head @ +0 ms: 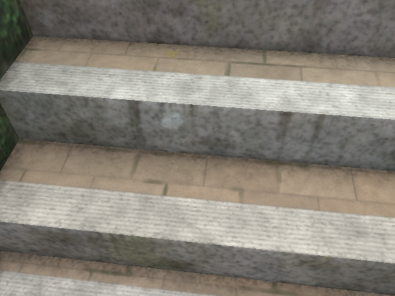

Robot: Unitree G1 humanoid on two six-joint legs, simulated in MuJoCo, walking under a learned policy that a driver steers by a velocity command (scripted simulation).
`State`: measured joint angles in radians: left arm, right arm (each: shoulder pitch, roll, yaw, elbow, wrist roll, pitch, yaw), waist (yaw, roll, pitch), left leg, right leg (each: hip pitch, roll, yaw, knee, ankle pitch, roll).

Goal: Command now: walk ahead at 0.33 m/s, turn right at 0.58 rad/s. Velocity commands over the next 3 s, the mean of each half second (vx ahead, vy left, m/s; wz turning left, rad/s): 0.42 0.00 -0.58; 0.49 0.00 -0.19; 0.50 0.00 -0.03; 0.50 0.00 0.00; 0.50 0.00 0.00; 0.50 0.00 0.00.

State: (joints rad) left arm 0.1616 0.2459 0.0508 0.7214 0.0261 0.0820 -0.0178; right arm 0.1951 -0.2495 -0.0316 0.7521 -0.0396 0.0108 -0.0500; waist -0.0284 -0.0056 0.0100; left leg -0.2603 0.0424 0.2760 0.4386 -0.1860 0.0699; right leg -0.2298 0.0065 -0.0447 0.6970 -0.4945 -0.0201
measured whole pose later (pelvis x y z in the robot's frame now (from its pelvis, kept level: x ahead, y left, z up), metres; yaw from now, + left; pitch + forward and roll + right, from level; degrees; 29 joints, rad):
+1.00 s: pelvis +0.02 -0.05 +0.01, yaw -21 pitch +1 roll +0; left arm 0.07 0.15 -0.02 0.70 0.03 -0.07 0.00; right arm 0.10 -0.18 0.02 0.69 -0.01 -0.05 -0.03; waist -0.02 0.00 -0.03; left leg -0.15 0.05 0.13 0.35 -0.22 -0.02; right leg -0.17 0.06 0.02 0.36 -0.21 -0.06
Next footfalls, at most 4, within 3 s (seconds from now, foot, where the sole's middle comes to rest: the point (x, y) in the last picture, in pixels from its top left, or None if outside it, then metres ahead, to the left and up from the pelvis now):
0.04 right None -0.02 -0.08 -0.78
0.40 left None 0.08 0.06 -0.77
0.66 right None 0.01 -0.14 -0.78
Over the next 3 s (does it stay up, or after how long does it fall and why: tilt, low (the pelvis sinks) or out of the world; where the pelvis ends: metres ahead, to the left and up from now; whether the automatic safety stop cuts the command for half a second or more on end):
stays up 0.01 -0.08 0.01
